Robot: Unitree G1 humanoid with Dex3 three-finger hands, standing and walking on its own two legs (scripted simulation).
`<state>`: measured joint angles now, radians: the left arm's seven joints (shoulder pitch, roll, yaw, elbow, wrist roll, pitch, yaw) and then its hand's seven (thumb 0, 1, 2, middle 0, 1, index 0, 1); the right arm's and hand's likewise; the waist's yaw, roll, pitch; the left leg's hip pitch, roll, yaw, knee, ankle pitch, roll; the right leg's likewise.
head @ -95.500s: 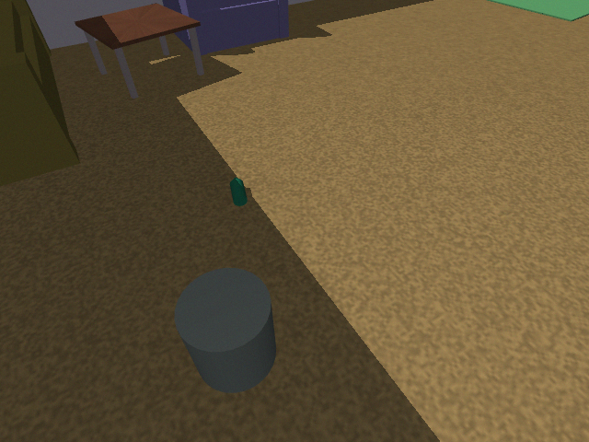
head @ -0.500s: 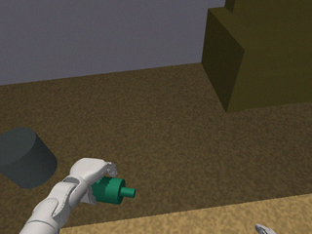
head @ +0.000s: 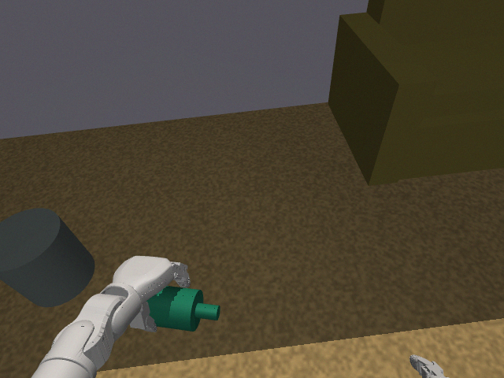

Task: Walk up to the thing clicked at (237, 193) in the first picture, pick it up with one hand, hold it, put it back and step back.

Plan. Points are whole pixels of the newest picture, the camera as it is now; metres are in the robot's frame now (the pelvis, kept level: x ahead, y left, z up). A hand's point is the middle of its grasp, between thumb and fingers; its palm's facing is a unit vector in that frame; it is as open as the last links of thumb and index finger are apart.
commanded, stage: hold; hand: left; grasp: from above
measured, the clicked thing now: (170, 306) +0.30 +0.18 -0.07
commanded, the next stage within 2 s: crouch in 0.36 s
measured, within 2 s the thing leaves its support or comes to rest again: neither
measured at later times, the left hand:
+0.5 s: hand (151, 300) +0.29 +0.20 -0.03, palm faces -0.49 +0.01 -0.87, open 9.7 cm
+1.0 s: hand (183, 316) +0.33 +0.20 -0.22, palm faces -0.40 +0.12 -0.91, open 9.8 cm
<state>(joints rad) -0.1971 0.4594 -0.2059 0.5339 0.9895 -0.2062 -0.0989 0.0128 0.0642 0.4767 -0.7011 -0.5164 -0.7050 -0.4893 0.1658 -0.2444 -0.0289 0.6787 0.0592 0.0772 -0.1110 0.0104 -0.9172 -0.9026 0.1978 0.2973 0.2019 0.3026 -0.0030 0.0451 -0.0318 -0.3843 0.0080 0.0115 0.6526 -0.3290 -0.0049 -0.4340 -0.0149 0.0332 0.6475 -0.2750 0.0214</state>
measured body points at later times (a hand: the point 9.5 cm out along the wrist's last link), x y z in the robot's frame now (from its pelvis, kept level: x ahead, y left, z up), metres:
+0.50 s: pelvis +0.00 +0.00 +0.00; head +0.02 -0.02 +0.45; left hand +0.31 +0.20 +0.02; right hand +0.15 -0.26 -0.11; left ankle +0.00 +0.12 -0.72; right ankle +0.04 -0.13 -0.72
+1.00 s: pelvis -0.05 +0.00 -0.12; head +0.07 +0.02 +0.32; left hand +0.35 +0.19 -0.17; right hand +0.05 -0.29 -0.24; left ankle +0.00 +0.12 -0.72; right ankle +0.04 -0.13 -0.72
